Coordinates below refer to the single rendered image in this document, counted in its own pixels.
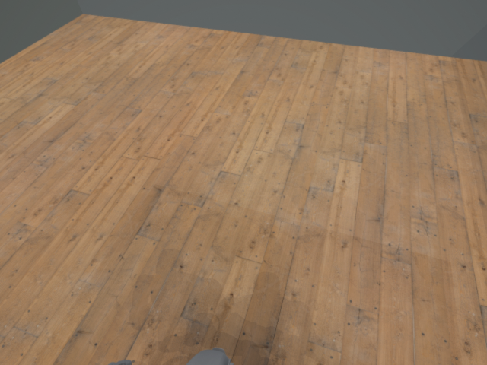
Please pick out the left robot shin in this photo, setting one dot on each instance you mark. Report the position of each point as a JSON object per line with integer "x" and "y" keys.
{"x": 219, "y": 349}

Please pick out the left robot thigh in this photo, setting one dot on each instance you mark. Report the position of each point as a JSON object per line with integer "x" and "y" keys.
{"x": 210, "y": 357}

